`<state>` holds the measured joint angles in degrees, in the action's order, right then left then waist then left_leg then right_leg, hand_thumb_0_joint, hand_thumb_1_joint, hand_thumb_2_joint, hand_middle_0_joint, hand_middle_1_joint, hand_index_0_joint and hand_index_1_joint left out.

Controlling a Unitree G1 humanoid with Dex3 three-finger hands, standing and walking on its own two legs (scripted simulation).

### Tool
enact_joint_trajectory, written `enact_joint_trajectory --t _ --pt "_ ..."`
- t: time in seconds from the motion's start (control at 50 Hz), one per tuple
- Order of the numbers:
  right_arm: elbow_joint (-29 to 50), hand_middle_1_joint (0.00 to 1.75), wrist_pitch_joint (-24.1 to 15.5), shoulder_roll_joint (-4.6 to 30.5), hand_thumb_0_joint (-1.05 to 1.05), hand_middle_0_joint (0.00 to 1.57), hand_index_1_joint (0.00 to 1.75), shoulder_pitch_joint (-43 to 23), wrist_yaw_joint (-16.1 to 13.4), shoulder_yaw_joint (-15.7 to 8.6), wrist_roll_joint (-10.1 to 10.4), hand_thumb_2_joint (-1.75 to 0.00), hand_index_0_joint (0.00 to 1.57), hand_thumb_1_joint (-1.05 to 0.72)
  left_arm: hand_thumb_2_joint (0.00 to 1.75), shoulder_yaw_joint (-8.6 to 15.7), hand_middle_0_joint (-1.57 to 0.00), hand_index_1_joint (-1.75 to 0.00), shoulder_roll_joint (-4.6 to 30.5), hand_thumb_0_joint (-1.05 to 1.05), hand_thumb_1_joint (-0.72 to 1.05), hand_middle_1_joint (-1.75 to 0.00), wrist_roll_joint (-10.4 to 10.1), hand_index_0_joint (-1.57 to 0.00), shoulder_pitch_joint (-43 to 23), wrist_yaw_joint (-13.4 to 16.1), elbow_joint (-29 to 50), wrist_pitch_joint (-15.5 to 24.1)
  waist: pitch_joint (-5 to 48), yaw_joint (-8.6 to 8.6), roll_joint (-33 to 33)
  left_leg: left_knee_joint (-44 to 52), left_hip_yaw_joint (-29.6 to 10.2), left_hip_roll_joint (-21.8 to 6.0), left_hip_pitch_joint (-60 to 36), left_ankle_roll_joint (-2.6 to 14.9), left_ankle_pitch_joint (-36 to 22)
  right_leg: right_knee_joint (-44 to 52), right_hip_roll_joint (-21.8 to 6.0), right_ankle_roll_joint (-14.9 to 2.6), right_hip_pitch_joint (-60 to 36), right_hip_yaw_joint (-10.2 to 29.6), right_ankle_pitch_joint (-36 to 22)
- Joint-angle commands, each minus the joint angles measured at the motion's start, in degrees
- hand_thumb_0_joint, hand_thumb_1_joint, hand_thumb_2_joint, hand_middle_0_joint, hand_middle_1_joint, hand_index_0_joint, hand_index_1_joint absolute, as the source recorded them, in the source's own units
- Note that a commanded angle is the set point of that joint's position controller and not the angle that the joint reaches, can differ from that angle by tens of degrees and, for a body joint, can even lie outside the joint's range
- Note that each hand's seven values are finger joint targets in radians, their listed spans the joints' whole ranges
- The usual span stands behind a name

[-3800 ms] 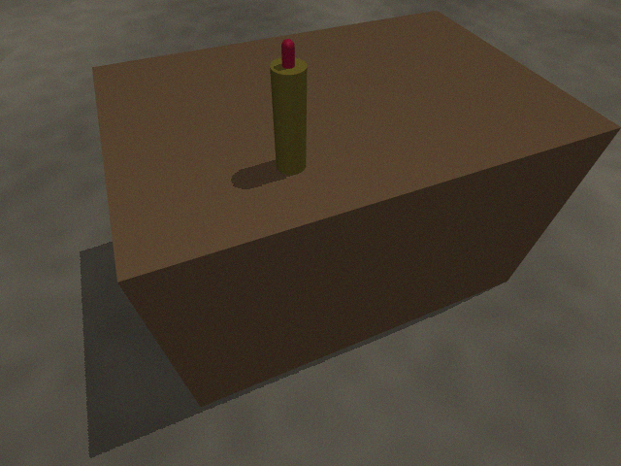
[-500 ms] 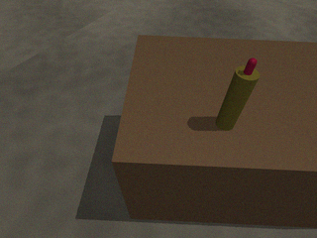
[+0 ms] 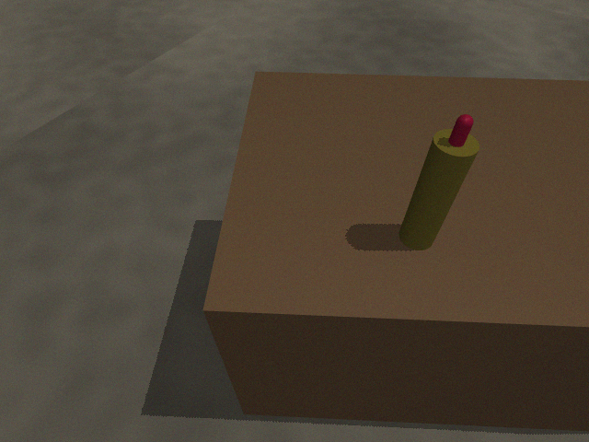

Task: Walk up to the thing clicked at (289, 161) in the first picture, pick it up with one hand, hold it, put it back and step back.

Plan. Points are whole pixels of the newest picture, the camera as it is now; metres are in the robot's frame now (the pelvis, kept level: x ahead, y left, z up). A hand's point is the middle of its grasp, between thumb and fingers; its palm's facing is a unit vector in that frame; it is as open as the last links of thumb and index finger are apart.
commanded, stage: stand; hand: right
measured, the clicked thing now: (437, 186) +0.48 -0.23 +0.05
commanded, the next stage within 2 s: rise first in 1.86 s
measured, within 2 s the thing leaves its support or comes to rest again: neither
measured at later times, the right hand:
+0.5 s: hand out of the picture +0.07 -0.26 -0.16, palm faces -0.03 +0.94 -0.33, open 7.4 cm
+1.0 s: hand out of the picture +0.06 -0.27 -0.16, palm faces -0.04 +0.94 -0.33, open 7.4 cm
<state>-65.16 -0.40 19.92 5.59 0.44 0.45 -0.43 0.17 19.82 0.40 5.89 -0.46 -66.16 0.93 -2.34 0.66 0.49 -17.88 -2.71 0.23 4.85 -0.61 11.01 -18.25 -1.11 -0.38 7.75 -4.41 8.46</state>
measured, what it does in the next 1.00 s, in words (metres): stands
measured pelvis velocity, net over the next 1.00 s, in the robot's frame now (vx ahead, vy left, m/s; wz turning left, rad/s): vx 0.00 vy -0.02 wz -0.01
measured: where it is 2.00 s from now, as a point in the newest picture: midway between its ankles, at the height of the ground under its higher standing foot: outside the picture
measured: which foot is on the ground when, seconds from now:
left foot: down 0.00-1.00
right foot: down 0.00-1.00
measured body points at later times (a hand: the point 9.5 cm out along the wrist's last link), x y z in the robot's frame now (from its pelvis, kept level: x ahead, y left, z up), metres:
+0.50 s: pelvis +0.00 -0.01 +0.00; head +0.00 -0.02 +0.45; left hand +0.08 +0.29 -0.13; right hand +0.07 -0.31 -0.14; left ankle -0.01 +0.13 -0.75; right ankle +0.02 -0.11 -0.75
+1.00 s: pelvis +0.00 -0.02 +0.00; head +0.01 -0.02 +0.45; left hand +0.07 +0.29 -0.13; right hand +0.06 -0.31 -0.14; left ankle -0.01 +0.13 -0.75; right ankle +0.02 -0.11 -0.75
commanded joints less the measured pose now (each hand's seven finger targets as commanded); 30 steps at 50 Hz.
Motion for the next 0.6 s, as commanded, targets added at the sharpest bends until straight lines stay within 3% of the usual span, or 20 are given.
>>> enact_joint_trajectory --t 0.0,0.08,0.16,0.22,0.46,0.58 --pt "3.44 0.3 -1.22 12.13 0.0 0.2 0.3 -1.89 -0.83 -2.23 -0.11 -0.9 0.2 -0.9 0.9 2.13 -0.2 -0.3 12.4 0.0 0.9 -0.3 0.0 -0.2 -2.78 0.85 3.47 1.2 3.48 -0.27 0.16 3.22 -4.63 -7.12 3.49 1.48 -7.85 2.34 -7.5 -0.53 -4.3 7.01 -5.15" --pt "3.73 0.3 -1.21 12.17 0.0 0.2 0.3 -1.74 -0.91 -2.24 -0.1 -0.9 0.2 -0.9 0.9 2.24 -0.2 -0.3 12.75 0.0 0.9 -0.3 0.1 -0.2 -2.79 0.84 3.55 1.29 4.72 -0.4 -0.51 2.77 -4.42 -7.27 2.56 1.5 -8.81 2.25 -7.72 -0.64 -5.23 7.25 -6.65" --pt "3.58 0.3 -1.18 12.04 0.0 0.2 0.3 -1.32 -0.87 -2.05 -0.17 -0.9 0.2 -0.9 0.9 2.1 -0.2 -0.3 12.88 0.0 0.9 -0.3 -0.01 -0.2 -3.04 0.79 3.7 1.3 3.51 -0.31 -0.3 3.13 -4.54 -7.13 3.41 1.38 -7.21 2.84 -7.48 -0.6 -4.69 7.35 -4.17" --pt "4.0 0.3 -1.17 12.37 0.0 0.2 0.3 -1.78 -0.95 -2.13 -0.1 -0.9 0.2 -0.9 0.9 2.16 -0.2 -0.3 12.84 0.0 0.9 -0.3 0.06 -0.2 -2.87 0.79 3.9 1.26 5.01 -0.31 0.24 2.65 -4.23 -7.25 2.13 1.35 -8.98 2.42 -7.64 -0.83 -5.13 7.35 -7.53" --pt "4.08 0.3 -1.04 12.32 0.0 0.2 0.3 -0.7 -1.1 -2.03 -0.17 -0.9 0.2 -0.9 0.9 2.19 -0.2 -0.3 12.99 0.0 0.9 -0.3 0.08 -0.2 -3.36 0.93 4.26 1.3 4.52 -0.61 -0.61 2.49 -4.0 -7.45 2.41 1.27 -8.86 2.48 -7.47 -0.74 -5.58 7.45 -8.41" --pt "3.76 0.3 -0.86 12.17 0.0 0.2 0.3 0.07 -0.98 -2.06 -0.28 -0.9 0.2 -0.9 0.9 2.27 -0.2 -0.3 13.08 0.0 0.9 -0.3 0.08 -0.2 -2.8 0.81 4.04 1.08 1.74 -0.28 -0.7 3.32 -3.97 -6.98 3.87 1.39 -3.16 4.22 -7.22 -0.87 -3.05 8.03 -0.08"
